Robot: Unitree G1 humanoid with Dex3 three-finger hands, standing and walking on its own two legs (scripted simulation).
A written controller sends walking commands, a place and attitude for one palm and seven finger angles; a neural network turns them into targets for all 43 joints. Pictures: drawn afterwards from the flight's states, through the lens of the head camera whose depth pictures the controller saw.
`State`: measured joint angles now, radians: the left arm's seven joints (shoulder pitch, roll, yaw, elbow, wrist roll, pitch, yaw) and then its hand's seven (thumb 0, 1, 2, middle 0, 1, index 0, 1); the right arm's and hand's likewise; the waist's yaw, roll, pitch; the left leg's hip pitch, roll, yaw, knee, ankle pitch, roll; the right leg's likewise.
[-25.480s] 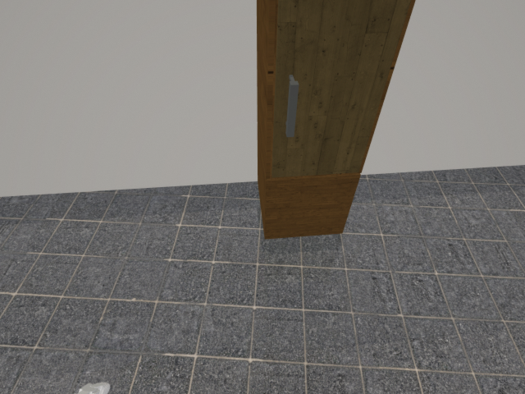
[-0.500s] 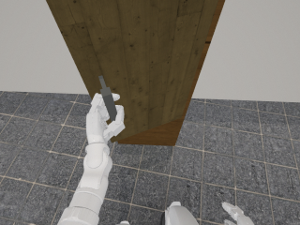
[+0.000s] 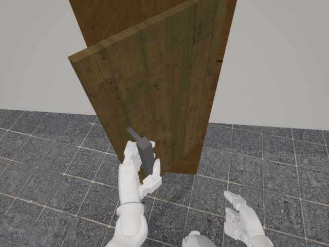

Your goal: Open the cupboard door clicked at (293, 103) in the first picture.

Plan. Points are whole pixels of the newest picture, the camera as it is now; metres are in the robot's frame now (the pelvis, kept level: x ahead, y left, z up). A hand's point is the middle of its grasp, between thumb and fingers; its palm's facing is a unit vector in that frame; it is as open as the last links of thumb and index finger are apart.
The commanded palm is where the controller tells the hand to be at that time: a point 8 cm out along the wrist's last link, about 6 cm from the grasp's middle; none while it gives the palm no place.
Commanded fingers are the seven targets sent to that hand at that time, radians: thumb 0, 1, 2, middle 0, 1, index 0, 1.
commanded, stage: open thumb and fingers to let go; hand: left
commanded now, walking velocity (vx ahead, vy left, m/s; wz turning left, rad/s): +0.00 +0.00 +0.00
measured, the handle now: (142, 155) +0.33 +0.05 +0.03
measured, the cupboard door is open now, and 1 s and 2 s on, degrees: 49 48 49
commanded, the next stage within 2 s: slide the hand sideways off the handle in 0.84 s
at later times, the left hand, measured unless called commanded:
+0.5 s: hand (152, 174) +0.28 +0.03 +0.04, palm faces +0.29 -0.96 -0.03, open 12.1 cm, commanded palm +0.25 +0.08 +0.03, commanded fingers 0.00 -0.50 0.30 -0.28 -1.05 -0.28 -1.05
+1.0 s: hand (159, 178) +0.27 +0.01 +0.04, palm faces +0.19 -0.98 -0.04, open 16.1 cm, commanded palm +0.24 +0.08 +0.03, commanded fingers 0.00 -0.50 0.30 -0.15 -0.30 -0.15 -0.30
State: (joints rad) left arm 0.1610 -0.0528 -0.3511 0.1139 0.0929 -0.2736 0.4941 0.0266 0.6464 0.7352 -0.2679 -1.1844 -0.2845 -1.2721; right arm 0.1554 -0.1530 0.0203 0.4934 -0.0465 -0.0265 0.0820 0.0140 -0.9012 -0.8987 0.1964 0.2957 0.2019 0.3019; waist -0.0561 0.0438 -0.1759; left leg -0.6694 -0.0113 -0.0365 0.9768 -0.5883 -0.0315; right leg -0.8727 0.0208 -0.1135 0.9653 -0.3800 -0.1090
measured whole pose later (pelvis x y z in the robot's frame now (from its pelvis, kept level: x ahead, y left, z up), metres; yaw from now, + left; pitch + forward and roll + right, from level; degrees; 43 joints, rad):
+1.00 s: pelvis -0.10 +0.01 -0.02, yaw +0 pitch +13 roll +4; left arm -0.34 -0.13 -0.16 0.58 0.09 -0.34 0.59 -0.01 -0.50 0.30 -0.19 -0.41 -0.17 -0.40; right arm 0.16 -0.20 0.01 0.62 -0.07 -0.06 -0.02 0.02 -0.90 -0.90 0.20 0.30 0.20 0.30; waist -0.07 0.00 -0.12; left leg -0.83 -0.06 0.00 1.09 -0.48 -0.01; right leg -1.01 -0.01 -0.06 1.01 -0.26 -0.08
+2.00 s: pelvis -0.02 +0.05 -0.02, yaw +0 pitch +15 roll +1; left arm 0.39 0.06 -0.26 -0.12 -0.03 -0.33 0.05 -0.01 -0.50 0.30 -0.15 -0.30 -0.15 -0.30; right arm 0.26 -0.22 0.02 0.36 0.00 -0.04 0.01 0.02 -0.90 -0.90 0.20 0.30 0.20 0.30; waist 0.01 0.02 -0.16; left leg -0.75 -0.08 0.00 1.10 -0.62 0.04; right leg -0.95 -0.01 -0.05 1.07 -0.39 -0.04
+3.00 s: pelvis -0.02 +0.05 +0.03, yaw -1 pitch +3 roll -1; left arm 0.61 0.29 0.07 -0.44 -0.04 -0.07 0.09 -0.01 -0.16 0.44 -0.17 -0.30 -0.17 -0.30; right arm 0.33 -0.22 0.04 0.44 0.02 -0.13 -0.10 0.02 -0.90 -0.90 0.20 0.30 0.20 0.30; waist 0.02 0.06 -0.11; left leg -0.36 -0.05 -0.02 0.81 -0.51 0.05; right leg -0.54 0.01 -0.06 0.76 -0.28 -0.03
